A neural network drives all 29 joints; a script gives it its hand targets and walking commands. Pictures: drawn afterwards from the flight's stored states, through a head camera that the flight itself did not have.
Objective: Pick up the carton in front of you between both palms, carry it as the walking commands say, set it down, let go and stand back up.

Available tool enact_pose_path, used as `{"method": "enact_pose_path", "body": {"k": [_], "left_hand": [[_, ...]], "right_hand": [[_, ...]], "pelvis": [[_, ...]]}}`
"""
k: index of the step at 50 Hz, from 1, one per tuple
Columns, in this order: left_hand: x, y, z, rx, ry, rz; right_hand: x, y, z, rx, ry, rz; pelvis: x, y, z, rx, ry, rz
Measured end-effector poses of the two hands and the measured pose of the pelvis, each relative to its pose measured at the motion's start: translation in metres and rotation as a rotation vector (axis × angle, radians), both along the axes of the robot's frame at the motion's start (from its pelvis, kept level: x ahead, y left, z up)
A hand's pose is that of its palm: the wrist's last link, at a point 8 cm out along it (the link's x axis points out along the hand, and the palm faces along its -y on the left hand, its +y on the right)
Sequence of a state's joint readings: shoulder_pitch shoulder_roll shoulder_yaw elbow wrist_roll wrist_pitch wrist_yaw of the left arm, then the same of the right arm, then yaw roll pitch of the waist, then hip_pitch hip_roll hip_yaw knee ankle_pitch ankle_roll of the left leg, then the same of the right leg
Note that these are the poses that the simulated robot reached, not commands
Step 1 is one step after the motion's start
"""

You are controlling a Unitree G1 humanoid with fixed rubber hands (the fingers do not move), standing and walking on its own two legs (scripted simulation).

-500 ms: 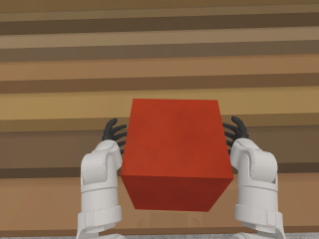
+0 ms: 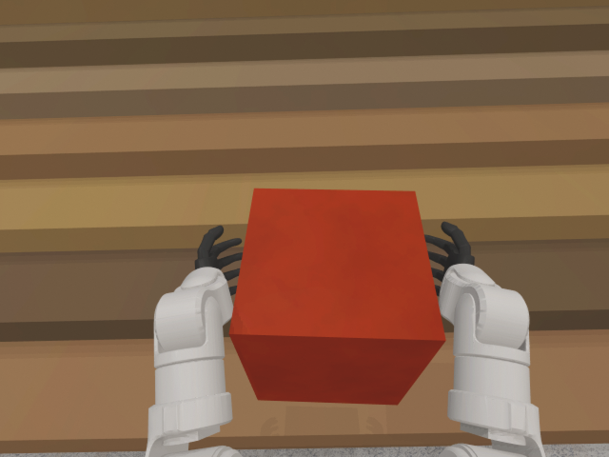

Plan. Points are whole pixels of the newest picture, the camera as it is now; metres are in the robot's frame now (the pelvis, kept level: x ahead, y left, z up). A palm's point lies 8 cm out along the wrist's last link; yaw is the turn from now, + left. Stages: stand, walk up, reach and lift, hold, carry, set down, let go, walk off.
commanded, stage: carry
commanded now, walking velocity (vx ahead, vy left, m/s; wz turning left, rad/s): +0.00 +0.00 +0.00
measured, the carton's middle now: (330, 303) +0.33 +0.00 +0.05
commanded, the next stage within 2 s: none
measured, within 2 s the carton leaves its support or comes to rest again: neither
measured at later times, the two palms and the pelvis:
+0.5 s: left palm (215, 281) +0.32 +0.15 +0.11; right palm (459, 278) +0.32 -0.16 +0.11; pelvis +0.00 +0.00 +0.00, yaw +0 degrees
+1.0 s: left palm (217, 276) +0.32 +0.14 +0.11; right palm (461, 272) +0.33 -0.16 +0.12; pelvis +0.01 -0.01 +0.00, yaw +0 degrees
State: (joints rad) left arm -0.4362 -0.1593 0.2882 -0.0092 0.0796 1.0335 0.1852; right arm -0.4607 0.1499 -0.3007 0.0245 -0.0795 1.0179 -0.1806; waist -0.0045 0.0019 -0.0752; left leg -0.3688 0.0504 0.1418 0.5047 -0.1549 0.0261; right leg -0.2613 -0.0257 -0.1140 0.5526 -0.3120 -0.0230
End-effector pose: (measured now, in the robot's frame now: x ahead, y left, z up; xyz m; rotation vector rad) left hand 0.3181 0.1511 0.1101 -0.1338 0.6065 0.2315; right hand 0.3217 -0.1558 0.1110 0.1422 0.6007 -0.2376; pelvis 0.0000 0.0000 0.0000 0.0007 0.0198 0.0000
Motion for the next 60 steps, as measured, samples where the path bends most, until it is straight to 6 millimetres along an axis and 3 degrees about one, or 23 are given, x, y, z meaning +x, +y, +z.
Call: {"method": "enact_pose_path", "body": {"k": [48,53,60], "left_hand": [[0.003,-0.008,0.002,0.000,-0.006,0.000],[0.016,-0.003,0.013,-0.005,-0.056,0.011],[0.063,0.017,0.029,0.020,-0.120,0.009]], "right_hand": [[0.003,-0.008,0.002,0.004,-0.006,-0.002],[0.018,-0.004,0.016,-0.006,-0.056,-0.006],[0.065,0.013,0.036,-0.031,-0.121,-0.009]], "pelvis": [[0.004,-0.008,0.000,0.002,0.003,0.000],[0.019,-0.004,-0.001,0.001,0.009,0.002],[0.056,0.011,-0.008,0.012,0.034,-0.008]]}}
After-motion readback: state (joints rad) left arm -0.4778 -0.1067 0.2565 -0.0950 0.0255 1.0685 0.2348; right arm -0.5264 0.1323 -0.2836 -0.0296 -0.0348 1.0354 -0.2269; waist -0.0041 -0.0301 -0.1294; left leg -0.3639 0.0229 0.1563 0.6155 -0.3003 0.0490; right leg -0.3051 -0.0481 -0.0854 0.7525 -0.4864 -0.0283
